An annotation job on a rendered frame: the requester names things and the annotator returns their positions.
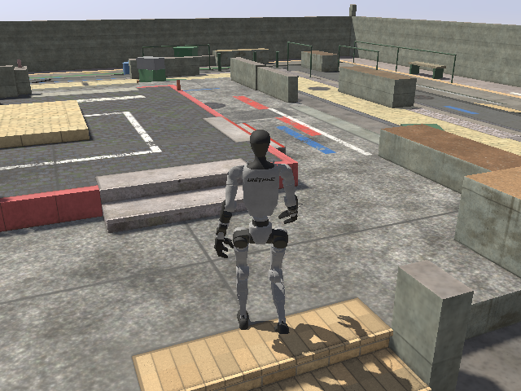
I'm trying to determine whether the left robot forearm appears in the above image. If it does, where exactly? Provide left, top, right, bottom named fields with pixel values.
left=215, top=200, right=232, bottom=239

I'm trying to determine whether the left robot upper arm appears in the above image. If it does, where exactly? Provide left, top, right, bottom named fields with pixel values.
left=224, top=165, right=243, bottom=212

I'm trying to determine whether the right robot upper arm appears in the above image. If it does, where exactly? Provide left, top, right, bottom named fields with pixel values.
left=277, top=164, right=296, bottom=207

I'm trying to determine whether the left robot hand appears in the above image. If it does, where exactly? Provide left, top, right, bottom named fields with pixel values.
left=214, top=238, right=234, bottom=258

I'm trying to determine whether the left robot thigh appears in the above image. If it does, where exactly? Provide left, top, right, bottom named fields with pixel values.
left=233, top=227, right=249, bottom=280

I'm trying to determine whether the right robot hand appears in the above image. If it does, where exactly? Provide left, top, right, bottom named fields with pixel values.
left=278, top=210, right=298, bottom=224

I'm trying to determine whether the robot right shin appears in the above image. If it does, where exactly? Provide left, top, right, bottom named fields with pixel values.
left=271, top=269, right=286, bottom=325

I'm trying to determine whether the right robot forearm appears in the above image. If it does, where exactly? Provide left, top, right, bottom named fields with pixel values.
left=287, top=195, right=298, bottom=217

